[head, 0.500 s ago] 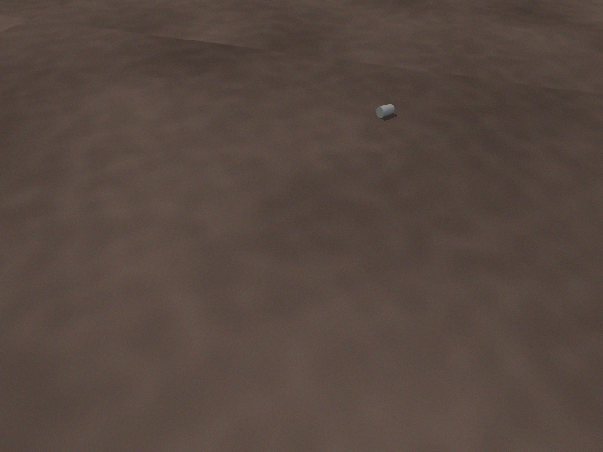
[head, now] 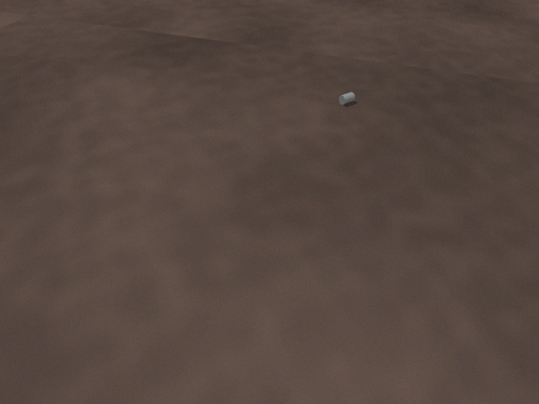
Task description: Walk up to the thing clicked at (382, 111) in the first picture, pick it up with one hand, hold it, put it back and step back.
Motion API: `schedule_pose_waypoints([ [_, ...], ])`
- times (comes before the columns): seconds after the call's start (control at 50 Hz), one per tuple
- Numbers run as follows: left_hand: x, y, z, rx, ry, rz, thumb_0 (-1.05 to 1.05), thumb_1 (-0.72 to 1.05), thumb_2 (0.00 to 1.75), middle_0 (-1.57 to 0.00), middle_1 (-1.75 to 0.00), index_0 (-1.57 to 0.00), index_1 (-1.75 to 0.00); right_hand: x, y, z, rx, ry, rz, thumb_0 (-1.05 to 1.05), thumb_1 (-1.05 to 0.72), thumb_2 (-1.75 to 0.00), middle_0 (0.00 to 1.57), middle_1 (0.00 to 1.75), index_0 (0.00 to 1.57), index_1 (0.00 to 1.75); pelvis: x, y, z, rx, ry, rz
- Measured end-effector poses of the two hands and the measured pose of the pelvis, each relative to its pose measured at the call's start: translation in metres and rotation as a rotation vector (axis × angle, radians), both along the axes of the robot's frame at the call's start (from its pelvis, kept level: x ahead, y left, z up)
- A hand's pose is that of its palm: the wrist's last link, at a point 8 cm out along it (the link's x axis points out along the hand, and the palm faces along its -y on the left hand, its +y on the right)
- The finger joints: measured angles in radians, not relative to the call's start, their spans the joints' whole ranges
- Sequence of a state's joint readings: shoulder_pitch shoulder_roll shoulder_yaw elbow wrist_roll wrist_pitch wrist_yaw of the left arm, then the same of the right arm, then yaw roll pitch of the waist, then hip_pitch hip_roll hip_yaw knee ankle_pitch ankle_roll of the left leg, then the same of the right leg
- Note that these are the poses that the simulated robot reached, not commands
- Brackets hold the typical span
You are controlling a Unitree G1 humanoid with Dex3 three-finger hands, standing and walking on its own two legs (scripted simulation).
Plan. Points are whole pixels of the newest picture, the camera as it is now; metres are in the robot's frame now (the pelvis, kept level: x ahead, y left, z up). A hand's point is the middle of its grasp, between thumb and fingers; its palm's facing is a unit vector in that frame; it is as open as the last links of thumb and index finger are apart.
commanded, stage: stand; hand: left
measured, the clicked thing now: (346, 98) +2.25 -0.56 -0.75
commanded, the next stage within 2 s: walk up in 0.62 s
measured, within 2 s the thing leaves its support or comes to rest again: neither
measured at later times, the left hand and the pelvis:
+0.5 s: hand out of the picture +0.08 +0.25 -0.16, palm faces -0.03 -0.94 -0.34, open 7.4 cm; pelvis +0.01 +0.00 +0.00, yaw +0 degrees
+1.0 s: hand out of the picture +0.13 +0.25 -0.14, palm faces +0.22 -0.91 -0.36, open 7.4 cm; pelvis +0.09 -0.06 -0.01, yaw +10 degrees
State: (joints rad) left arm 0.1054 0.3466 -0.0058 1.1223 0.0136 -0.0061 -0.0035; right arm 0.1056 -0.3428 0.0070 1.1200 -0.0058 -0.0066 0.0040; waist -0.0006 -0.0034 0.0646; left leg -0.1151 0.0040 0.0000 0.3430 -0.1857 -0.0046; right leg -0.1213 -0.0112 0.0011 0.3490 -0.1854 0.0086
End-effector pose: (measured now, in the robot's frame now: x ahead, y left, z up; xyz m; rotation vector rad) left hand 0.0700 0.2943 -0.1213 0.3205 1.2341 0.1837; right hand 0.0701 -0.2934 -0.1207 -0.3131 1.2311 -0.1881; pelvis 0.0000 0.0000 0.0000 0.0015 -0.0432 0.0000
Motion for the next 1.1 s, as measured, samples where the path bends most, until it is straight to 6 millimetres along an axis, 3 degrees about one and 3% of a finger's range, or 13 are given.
schedule_pose_waypoints([
  [0.64,0.007,0.001,0.002,-0.008,-0.013,0.009,0.0,0.9,0.9,-0.2,-0.3,-0.2,-0.3,0.005,-0.002,0.001,0.001,-0.006,-0.003,0.0,-0.91,-0.89,0.2,0.3,0.21,0.3,0.006,0.0,0.0,-0.002,0.005,0.012],
  [0.72,0.016,0.017,0.004,-0.025,-0.085,0.047,0.01,0.9,0.9,-0.2,-0.3,-0.2,-0.3,0.003,-0.019,0.006,-0.029,-0.017,0.033,0.0,-0.91,-0.89,0.21,0.3,0.21,0.3,0.013,-0.006,-0.007,0.001,0.03,0.047],
  [0.82,0.037,0.03,0.01,0.019,-0.145,0.079,0.01,0.9,0.9,-0.2,-0.3,-0.2,-0.3,0.012,-0.064,0.013,-0.117,0.001,0.053,0.01,-0.9,-0.89,0.21,0.3,0.21,0.3,0.026,-0.026,-0.017,0.03,0.049,0.069],
  [0.9,0.051,0.019,0.018,0.054,-0.177,0.083,0.01,0.9,0.9,-0.2,-0.29,-0.2,-0.3,0.042,-0.104,0.016,-0.164,0.0,0.073,0.01,-0.9,-0.89,0.21,0.3,0.21,0.3,0.049,-0.048,-0.021,0.0,0.047,0.082],
  [0.96,0.046,0.007,0.017,0.06,-0.202,0.147,0.0,0.9,0.9,-0.2,-0.29,-0.2,-0.3,0.084,-0.115,0.019,-0.187,-0.005,0.113,0.01,-0.91,-0.89,0.2,0.3,0.21,0.3,0.073,-0.06,-0.02,-0.013,0.038,0.147],
  [1.02,0.032,-0.006,0.014,0.035,-0.174,0.229,0.0,0.9,0.9,-0.2,-0.29,-0.2,-0.3,0.145,-0.108,0.031,-0.172,-0.046,0.202,0.01,-0.91,-0.89,0.2,0.3,0.2,0.3,0.101,-0.063,-0.012,-0.011,0.027,0.183],
  [1.1,0.014,-0.018,-0.006,-0.001,-0.06,0.303,0.0,0.9,0.9,-0.2,-0.3,-0.2,-0.3,0.238,-0.086,0.044,-0.157,-0.163,0.328,0.01,-0.91,-0.89,0.2,0.3,0.2,0.3,0.134,-0.064,-0.015,-0.027,0.004,0.214],
])
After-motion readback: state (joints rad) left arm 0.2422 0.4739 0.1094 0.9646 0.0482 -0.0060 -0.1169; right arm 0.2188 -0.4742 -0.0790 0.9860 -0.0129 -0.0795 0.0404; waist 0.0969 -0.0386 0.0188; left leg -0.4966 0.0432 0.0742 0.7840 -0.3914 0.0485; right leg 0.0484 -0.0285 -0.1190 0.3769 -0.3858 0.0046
